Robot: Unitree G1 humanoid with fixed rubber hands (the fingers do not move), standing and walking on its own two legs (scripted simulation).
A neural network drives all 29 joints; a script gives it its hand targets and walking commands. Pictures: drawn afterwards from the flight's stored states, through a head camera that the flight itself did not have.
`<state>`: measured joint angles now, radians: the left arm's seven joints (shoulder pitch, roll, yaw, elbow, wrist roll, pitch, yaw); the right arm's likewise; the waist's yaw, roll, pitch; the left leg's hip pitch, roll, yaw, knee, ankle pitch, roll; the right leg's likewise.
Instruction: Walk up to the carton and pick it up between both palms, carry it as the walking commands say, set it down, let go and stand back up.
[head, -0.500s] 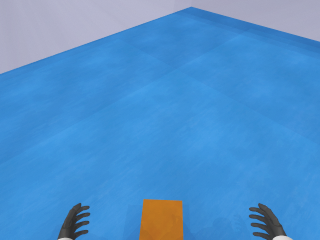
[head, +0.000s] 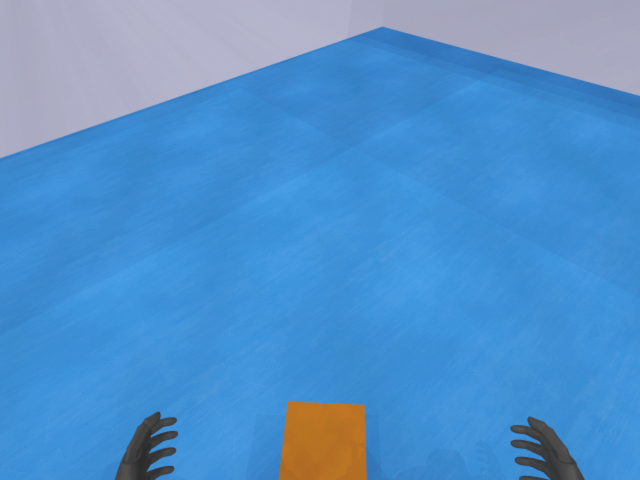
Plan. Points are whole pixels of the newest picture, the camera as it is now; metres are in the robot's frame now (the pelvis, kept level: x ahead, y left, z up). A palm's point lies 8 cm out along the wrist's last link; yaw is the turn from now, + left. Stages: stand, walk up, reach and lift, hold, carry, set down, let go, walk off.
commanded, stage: stand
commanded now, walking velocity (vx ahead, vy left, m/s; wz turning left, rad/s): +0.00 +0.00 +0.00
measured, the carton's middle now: (325, 462) +0.32 +0.04 -0.65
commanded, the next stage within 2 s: none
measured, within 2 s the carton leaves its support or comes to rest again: neither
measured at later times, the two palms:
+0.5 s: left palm out of the picture +0.13 +0.27 -0.06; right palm out of the picture +0.11 -0.27 -0.08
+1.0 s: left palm out of the picture +0.12 +0.27 -0.07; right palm out of the picture +0.10 -0.28 -0.08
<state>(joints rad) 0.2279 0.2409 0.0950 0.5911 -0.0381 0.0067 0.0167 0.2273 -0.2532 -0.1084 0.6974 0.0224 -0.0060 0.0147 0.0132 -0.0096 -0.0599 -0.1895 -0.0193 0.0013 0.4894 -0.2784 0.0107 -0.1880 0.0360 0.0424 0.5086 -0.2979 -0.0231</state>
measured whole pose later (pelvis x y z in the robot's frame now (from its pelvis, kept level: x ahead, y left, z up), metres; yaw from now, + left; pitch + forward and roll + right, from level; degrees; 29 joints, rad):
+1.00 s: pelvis -0.02 +0.00 +0.00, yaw +0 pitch -3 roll +0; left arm 0.23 0.25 0.10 0.62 -0.04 -0.02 0.01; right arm 0.23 -0.27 -0.11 0.74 0.02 -0.03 0.01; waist 0.01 -0.01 -0.03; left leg -0.19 -0.02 0.00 0.49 -0.24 0.01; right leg -0.19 0.04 0.04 0.51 -0.26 -0.02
